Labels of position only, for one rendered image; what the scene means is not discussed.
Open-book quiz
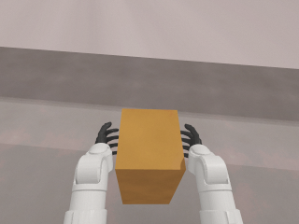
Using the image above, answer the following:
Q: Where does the left robot forearm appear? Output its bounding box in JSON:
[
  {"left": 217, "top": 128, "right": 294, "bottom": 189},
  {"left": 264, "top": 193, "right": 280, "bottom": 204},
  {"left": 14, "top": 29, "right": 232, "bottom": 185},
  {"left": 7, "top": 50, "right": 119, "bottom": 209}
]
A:
[{"left": 64, "top": 143, "right": 114, "bottom": 224}]

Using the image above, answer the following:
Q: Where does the robot left hand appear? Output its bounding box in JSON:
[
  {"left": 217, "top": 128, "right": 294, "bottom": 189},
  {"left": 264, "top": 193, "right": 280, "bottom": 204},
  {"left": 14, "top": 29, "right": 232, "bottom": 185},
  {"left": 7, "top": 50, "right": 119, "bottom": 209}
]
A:
[{"left": 95, "top": 121, "right": 119, "bottom": 155}]

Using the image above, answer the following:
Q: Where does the right robot forearm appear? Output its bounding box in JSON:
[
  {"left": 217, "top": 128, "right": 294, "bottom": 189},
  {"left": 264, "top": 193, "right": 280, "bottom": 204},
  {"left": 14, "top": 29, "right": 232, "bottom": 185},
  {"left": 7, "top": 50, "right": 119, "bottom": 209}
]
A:
[{"left": 188, "top": 144, "right": 243, "bottom": 224}]

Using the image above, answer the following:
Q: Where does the carton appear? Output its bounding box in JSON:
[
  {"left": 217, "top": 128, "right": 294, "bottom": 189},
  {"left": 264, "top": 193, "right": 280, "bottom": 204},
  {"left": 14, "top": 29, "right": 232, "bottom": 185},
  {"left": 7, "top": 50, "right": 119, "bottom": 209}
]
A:
[{"left": 115, "top": 108, "right": 186, "bottom": 204}]

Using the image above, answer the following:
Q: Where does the robot right hand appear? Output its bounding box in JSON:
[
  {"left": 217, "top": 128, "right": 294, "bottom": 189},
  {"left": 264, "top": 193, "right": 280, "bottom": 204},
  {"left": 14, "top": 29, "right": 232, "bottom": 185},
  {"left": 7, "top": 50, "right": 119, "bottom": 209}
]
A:
[{"left": 180, "top": 123, "right": 203, "bottom": 158}]

